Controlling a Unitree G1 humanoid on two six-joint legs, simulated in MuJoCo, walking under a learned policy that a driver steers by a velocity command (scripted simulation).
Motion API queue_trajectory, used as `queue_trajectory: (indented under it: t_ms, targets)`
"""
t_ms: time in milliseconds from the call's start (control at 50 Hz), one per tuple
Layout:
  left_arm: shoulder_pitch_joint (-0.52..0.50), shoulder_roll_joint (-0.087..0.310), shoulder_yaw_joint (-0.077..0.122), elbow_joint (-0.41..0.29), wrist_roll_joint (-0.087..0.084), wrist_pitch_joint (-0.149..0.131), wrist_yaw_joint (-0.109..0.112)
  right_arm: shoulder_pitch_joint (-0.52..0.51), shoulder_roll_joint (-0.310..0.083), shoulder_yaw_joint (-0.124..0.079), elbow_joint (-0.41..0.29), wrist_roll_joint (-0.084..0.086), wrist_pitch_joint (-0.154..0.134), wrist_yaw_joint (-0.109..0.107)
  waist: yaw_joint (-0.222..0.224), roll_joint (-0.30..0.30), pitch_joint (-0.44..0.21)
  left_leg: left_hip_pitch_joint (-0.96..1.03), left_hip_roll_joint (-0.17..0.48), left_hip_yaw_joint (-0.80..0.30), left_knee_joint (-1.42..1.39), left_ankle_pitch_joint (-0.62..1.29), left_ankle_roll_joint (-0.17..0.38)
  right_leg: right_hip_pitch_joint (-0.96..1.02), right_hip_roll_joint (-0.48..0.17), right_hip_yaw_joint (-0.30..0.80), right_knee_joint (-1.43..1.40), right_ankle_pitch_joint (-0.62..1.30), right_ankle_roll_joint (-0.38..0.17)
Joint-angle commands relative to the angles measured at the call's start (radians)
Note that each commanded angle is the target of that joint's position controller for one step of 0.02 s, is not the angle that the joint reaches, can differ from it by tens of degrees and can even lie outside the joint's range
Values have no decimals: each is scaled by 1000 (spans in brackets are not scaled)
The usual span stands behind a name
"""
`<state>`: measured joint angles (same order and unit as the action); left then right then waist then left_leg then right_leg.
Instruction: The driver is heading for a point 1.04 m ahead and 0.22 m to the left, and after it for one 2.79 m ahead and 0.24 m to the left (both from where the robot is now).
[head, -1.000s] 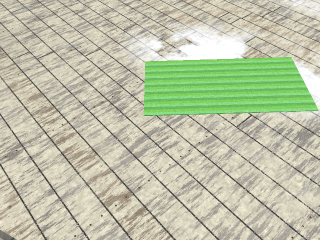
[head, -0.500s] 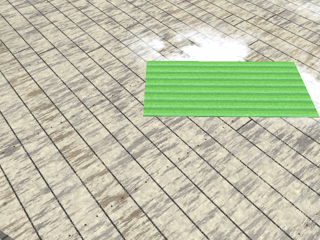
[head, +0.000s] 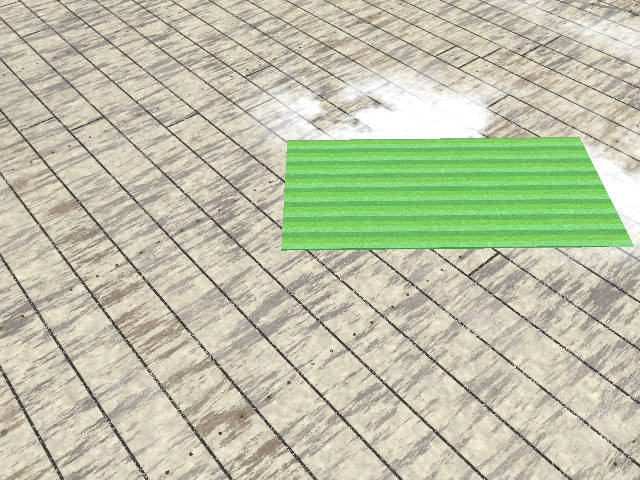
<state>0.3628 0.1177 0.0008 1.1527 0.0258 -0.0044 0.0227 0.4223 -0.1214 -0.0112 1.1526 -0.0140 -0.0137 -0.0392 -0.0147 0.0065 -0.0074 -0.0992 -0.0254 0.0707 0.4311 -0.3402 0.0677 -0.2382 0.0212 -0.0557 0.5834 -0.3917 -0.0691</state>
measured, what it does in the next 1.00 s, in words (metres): walks ahead: right foot, then left foot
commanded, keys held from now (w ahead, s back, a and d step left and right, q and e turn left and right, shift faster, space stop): w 0.40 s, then no key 0.50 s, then w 0.10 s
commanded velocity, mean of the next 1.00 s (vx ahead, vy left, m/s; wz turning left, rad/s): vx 0.26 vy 0.00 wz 0.00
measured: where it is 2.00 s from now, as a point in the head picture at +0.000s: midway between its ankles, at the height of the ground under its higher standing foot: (296, 386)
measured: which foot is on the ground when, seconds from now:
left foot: down 0.00-0.22, up 0.24-0.62, down 0.64-1.00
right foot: up 0.00-0.18, down 0.20-0.66, up 0.68-1.00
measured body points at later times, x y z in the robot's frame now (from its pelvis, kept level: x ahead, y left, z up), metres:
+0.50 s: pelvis +0.18 -0.06 +0.01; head +0.21 -0.07 +0.45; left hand +0.09 +0.15 -0.14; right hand +0.29 -0.29 -0.14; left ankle +0.28 +0.06 -0.68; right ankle +0.10 -0.13 -0.74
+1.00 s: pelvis +0.33 -0.05 +0.00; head +0.33 -0.05 +0.45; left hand +0.34 +0.17 -0.16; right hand +0.32 -0.27 -0.16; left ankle +0.39 +0.01 -0.74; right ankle +0.31 -0.16 -0.73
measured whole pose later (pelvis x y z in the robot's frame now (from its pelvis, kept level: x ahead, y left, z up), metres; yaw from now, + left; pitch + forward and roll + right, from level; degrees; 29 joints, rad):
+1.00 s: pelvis +0.33 -0.05 +0.00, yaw -1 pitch -1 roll +0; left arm 0.28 0.13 0.01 1.08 0.04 0.01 0.02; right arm 0.31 -0.16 -0.03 1.07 -0.01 -0.02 -0.02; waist -0.01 0.00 0.02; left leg -0.26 -0.06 0.13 0.40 -0.13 0.11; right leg -0.26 -0.02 -0.03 0.65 -0.42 -0.04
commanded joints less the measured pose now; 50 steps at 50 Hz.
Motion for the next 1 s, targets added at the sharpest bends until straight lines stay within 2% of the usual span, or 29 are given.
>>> queue_trajectory:
  t_ms: [20, 80, 140, 180, 200, 220, 240, 260, 280, 300, 360, 420, 460, 520, 560, 600, 640, 660, 680, 700, 720, 740, 760, 800, 820, 860, 900, 940, 1000]
  targets:
    - [-117, 59, 15, -111, 14, -29, -20, 159, -139, -39, 13, -11, -7, 1, -50, 112, 260, -47, 374, -475, -362, -443, 197, -354, -53, -1, 220, -53, -8]
    - [-129, 77, 29, -145, 2, -54, -37, 115, -141, -44, -7, -11, -34, 7, -14, 66, 219, 8, 337, -375, -335, -255, 169, -367, -87, 21, 203, -23, -2]
    - [-120, 69, 38, -164, -9, -62, -45, 83, -154, -48, -21, -6, -51, 10, 11, 84, 186, -67, 274, -249, -281, -124, 137, -187, -50, -33, 66, 43, 2]
    - [-2, 61, 46, -128, -14, -63, -44, 50, -161, -51, -30, 0, -54, 16, 68, 66, 164, -209, 220, -168, -173, -87, 115, 66, 6, -89, -51, 119, 2]
    - [107, 84, 60, -93, -13, -67, -37, 48, -150, -47, -35, -4, -60, 19, 112, 30, 125, -285, 180, -122, -48, -5, 96, 229, 19, -73, -91, 96, -3]
    - [250, 156, 84, -62, 2, -77, -23, 15, -103, -32, -58, -8, -68, 28, 178, -137, 75, -386, 91, -9, 253, 47, 53, 365, -149, 157, -232, -46, -33]
    - [374, 264, 106, -40, 0, -71, -18, 28, -51, -22, -108, -2, -72, 38, 182, -366, 18, -596, -34, 57, 594, -190, 18, 450, -395, 649, -444, -314, -142]
    - [280, 218, 92, -50, 0, -58, -14, -27, -110, -37, -127, -28, -66, 47, 118, -205, 95, -640, 37, -58, 755, -169, 39, 328, -411, 702, -467, -379, -167]
    - [157, 190, 81, -92, -1, -61, -18, -77, -102, -37, -146, -27, -68, 58, 74, -94, 149, -657, 81, -84, 783, -55, 49, 240, -388, 598, -453, -312, -155]
    - [90, 172, 75, -113, -3, -69, -23, -82, -88, -35, -144, -15, -74, 64, 43, -39, 153, -615, 107, -93, 749, 33, 45, 183, -343, 484, -464, -155, -136]
    - [87, 118, 51, -106, -8, -94, -15, -57, -87, -44, -133, -21, -56, 71, -3, -45, 112, -538, 118, -64, 672, 114, 14, 172, -256, 276, -464, 180, -104]
    - [159, 118, 40, -77, -11, -105, -8, -143, -87, -48, -163, -18, -37, 72, -3, -55, 126, -597, 106, -24, 610, 156, -10, 215, -238, 171, -439, 518, -108]
    - [168, 113, 30, -73, -9, -106, -6, -226, -70, -40, -193, -16, -35, 66, 1, -60, 138, -575, 82, 10, 495, 188, -24, 196, -213, 89, -397, 794, -101]
    - [172, 108, 19, -65, -10, -104, -2, -324, -47, -23, -222, -3, -38, 58, 22, -108, 130, -419, 26, 68, 262, 272, -21, 141, -165, 8, -344, 953, -71]
    - [181, 123, 20, -53, -10, -103, 2, -306, -67, -23, -214, 0, -40, 49, 18, -135, 99, -330, 2, 69, 205, 307, -1, 160, -176, 12, -287, 1017, -66]
    - [143, 138, 24, -58, -10, -105, 8, -199, -104, -35, -176, -2, -48, 36, -28, -138, 53, -225, -21, 48, 166, 292, 33, 195, -193, 28, -177, 1102, -60]
    - [114, 151, 29, -58, -23, -99, 7, -28, -137, -52, -111, -19, -72, 26, -107, -76, -14, -30, 0, 25, -14, 476, 57, 183, -151, 16, 77, 942, -31]
    - [148, 123, 23, -73, -34, -97, 10, 72, -207, -66, -92, -37, -84, 24, -112, 15, -119, 172, 192, -136, 52, 895, 88, 51, -94, -10, 310, 548, -7]
    - [345, 8, 7, -44, -76, -73, 12, 59, -239, -68, -103, -33, -81, 28, -17, 193, -293, 361, 470, -437, 91, 1329, 286, -107, 46, -1, 641, -270, 20]
    - [324, 74, 24, -22, -43, -50, 15, -7, -217, -67, -128, 19, -63, 33, -20, 74, -304, 234, 442, -462, 0, 1023, 315, -107, 19, 95, 682, -210, 24]
    - [199, 87, 30, -55, -10, -42, 9, -113, -168, -53, -148, 25, -54, 29, -10, 59, -139, 75, 393, -403, -87, 748, 290, -157, -4, 89, 675, -161, 29]
    - [122, 80, 32, -73, 7, -39, 4, -175, -115, -34, -157, 18, -50, 25, 9, 28, -42, -44, 346, -342, -149, 617, 244, -156, -32, 96, 604, -103, 32]
    - [96, 78, 36, -74, 13, -31, 0, -184, -87, -23, -152, 11, -51, 17, 25, 28, 2, -121, 308, -273, -181, 609, 209, -117, -53, 100, 531, -74, 38]
    - [142, 33, 25, -48, 10, -5, -1, -171, -73, -12, -132, -1, -52, 8, 61, 45, -1, -209, 243, -174, -188, 603, 155, 6, -51, 74, 389, -51, 47]
    - [152, 20, 20, -41, 5, 5, 4, -159, -86, -12, -126, -7, -55, 8, 67, 48, -11, -204, 230, -156, -183, 596, 144, 25, -43, 63, 318, -63, 51]
    - [121, 27, 17, -40, -1, 21, 15, -134, -116, -13, -120, -12, -55, 9, 55, 63, -22, -184, 231, -165, -190, 468, 142, 29, -36, 52, 197, -73, 55]
    - [84, 44, 16, -43, -5, 31, 20, -126, -133, -15, -119, -7, -43, 11, 41, 87, -20, -198, 227, -186, -222, 220, 132, 44, -37, 43, 114, -20, 54]
    - [74, 66, 18, -51, 7, 24, 8, -102, -186, -39, -112, 7, -20, 17, 36, 124, -2, -239, 232, -245, -300, -186, 125, 53, -14, -8, 107, -9, 41]
    - [98, 51, 17, -49, 15, 5, -10, -117, -190, -57, -118, 19, 12, 20, 64, 83, 77, -353, 248, -277, -346, -403, 106, 115, -8, -43, 28, -20, -1]
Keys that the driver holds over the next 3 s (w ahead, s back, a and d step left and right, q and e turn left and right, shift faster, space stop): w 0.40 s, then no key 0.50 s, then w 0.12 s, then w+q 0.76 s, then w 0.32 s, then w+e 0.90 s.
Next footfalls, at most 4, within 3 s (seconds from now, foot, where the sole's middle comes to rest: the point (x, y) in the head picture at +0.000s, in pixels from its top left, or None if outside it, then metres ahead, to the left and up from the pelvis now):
0.20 right None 0.14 -0.13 -0.78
0.64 left None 0.43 0.01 -0.78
1.06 right None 0.35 -0.15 -0.78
1.52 left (282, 448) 0.62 0.11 -0.78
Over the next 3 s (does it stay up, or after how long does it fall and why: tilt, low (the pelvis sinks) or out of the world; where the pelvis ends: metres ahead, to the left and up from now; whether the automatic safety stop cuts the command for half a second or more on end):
stays up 1.22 0.31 0.00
